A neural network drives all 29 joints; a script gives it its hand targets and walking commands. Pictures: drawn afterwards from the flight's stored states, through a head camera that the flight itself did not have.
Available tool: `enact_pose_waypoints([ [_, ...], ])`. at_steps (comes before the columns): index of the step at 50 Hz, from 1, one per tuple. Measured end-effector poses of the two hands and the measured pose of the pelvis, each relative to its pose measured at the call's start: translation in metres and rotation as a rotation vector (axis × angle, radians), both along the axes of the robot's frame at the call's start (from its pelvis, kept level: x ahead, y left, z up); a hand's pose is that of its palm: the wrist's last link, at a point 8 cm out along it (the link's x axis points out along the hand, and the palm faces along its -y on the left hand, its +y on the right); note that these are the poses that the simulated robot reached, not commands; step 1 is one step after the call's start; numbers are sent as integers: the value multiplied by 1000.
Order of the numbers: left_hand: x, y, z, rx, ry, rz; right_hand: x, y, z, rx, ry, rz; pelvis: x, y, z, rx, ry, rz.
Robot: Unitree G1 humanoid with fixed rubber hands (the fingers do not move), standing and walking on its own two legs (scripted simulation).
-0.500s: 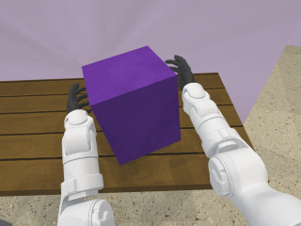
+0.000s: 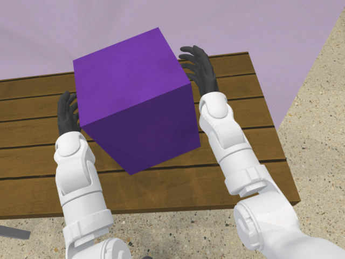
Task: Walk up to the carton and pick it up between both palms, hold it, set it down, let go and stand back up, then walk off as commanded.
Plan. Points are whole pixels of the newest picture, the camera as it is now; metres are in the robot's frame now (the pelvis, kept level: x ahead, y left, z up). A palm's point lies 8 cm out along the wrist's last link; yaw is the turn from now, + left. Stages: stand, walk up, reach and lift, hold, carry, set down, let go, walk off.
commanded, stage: set down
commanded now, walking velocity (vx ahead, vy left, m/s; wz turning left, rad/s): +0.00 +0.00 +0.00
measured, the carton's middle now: (143, 107) +0.46 +0.10 +0.06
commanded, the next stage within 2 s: none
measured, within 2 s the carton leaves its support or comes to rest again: neither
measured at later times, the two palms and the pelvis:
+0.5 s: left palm (71, 133) +0.35 +0.23 +0.11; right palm (195, 64) +0.46 -0.04 +0.19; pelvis +0.00 +0.03 -0.01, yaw -2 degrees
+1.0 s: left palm (69, 143) +0.34 +0.24 +0.10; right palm (185, 66) +0.45 -0.02 +0.19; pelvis -0.02 +0.04 +0.00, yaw -2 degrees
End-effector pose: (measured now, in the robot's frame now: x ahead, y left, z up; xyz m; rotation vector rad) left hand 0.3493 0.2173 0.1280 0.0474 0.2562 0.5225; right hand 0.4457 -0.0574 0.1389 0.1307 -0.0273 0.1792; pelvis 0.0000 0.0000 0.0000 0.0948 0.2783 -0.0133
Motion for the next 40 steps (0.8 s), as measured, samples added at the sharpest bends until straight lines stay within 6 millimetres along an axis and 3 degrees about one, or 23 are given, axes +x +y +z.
enact_pose_waypoints([
  [4,3,-9,-5,-17,-8,-14,3,-5,21,13,-73,-2,-1,-2,-1,-15,-13,-5],
  [12,6,-10,-8,-9,-19,-25,11,-4,28,-23,-74,26,0,5,-5,-47,-42,-8],
  [30,2,15,-20,-83,-32,-32,11,29,51,-56,-73,57,-7,33,-5,-79,-66,-10],
  [40,-8,21,-30,-139,-22,-11,3,43,58,-80,-40,80,-15,38,-5,-83,-85,-13],
])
